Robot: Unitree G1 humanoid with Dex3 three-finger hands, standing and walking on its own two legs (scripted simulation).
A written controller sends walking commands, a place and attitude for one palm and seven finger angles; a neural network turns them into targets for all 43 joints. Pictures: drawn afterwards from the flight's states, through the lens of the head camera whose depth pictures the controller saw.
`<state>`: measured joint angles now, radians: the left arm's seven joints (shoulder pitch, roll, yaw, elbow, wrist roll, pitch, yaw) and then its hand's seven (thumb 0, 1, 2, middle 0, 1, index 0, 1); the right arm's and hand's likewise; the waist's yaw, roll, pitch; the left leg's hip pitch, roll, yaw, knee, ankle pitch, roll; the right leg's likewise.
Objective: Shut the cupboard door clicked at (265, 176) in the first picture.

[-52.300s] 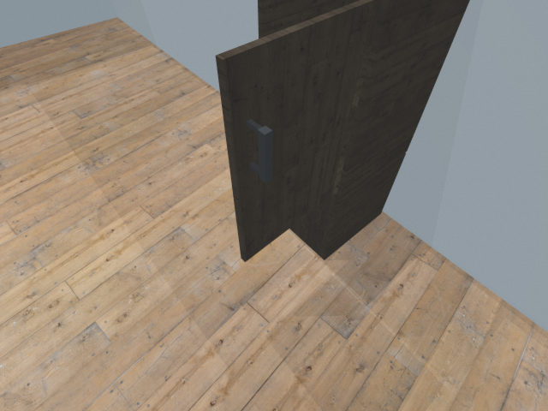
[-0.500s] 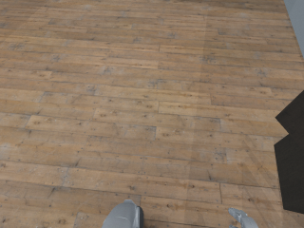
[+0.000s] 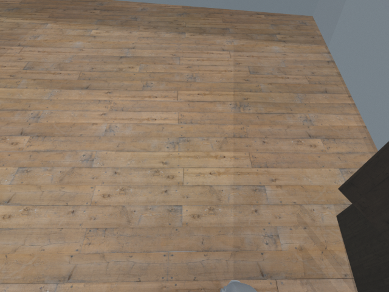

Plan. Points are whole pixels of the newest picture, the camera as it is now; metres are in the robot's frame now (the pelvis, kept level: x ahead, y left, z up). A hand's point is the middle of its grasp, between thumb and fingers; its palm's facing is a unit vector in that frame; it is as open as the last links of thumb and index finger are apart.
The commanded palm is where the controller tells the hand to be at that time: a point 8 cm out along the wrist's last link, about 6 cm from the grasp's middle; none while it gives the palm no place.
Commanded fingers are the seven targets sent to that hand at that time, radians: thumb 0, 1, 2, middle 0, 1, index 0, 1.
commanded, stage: turn to face it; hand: left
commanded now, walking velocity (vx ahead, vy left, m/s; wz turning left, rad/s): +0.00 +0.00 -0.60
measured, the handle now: out of the picture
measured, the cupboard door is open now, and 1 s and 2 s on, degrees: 33 33 33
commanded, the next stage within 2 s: take the last steps up to it in 1.62 s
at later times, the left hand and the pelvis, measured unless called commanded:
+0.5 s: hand (109, 270) +0.19 +0.22 -0.18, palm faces -0.20 -0.95 -0.22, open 7.4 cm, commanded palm none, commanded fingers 0.00 0.90 0.90 -0.20 -0.30 -0.20 -0.30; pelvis +0.06 +0.04 +0.00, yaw -17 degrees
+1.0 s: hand (144, 242) +0.25 +0.14 -0.15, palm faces -0.54 -0.79 -0.27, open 7.4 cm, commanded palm none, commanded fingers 0.00 0.90 0.90 -0.20 -0.30 -0.20 -0.30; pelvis +0.06 +0.02 +0.00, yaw -35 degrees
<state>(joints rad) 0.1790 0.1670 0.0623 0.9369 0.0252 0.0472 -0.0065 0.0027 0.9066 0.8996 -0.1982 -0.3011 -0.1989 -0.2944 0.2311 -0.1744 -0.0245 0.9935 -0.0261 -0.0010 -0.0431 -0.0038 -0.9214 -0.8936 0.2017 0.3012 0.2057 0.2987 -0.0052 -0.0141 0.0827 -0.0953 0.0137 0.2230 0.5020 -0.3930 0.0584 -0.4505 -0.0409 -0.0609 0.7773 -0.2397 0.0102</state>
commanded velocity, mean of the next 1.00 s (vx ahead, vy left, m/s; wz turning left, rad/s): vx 0.00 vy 0.00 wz -0.60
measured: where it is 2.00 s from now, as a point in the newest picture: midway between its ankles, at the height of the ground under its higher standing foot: outside the picture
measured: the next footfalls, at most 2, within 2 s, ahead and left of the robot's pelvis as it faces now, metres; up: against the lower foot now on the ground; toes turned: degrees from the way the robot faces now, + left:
right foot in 0.04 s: +0.09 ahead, -0.12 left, +0.00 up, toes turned -6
left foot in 0.46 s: +0.16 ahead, +0.14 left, +0.00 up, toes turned -14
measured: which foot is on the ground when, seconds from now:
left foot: down 0.00-0.08, up 0.10-0.44, down 0.46-0.84, up 0.86-1.00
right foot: up 0.00-0.02, down 0.04-0.46, up 0.48-0.82, down 0.84-1.00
